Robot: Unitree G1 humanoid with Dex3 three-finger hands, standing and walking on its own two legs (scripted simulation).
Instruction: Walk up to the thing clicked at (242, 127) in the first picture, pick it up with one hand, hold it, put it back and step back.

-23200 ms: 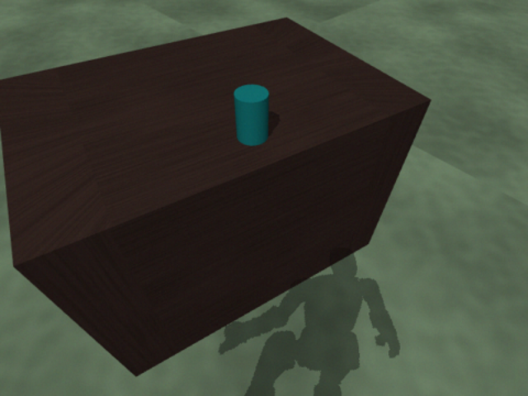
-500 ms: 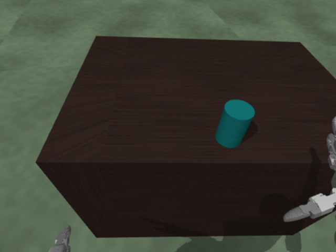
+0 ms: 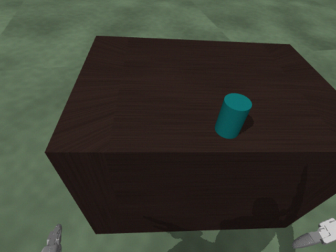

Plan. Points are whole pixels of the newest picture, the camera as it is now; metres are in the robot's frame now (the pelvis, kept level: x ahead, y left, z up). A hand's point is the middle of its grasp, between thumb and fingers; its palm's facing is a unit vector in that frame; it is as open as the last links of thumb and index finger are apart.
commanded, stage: home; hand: right
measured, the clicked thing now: (231, 116) +0.50 -0.21 +0.05
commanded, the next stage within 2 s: none
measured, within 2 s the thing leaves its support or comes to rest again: neither
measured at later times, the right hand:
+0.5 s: hand (276, 220) +0.19 -0.24 +0.02, palm faces +0.18 +0.93 -0.31, open 17.3 cm
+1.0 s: hand (238, 224) +0.22 -0.20 -0.09, palm faces +0.06 +0.97 -0.25, open 17.4 cm
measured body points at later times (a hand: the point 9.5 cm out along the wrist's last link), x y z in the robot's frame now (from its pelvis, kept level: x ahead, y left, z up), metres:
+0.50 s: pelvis +0.02 -0.02 +0.01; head +0.04 -0.01 +0.46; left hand +0.18 +0.21 -0.09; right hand +0.18 -0.29 +0.04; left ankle +0.04 +0.10 -0.73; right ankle +0.01 -0.15 -0.73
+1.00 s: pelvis +0.04 -0.02 +0.00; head +0.07 -0.01 +0.45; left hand +0.18 +0.22 -0.10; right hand +0.22 -0.25 -0.07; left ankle +0.04 +0.10 -0.73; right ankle +0.01 -0.15 -0.73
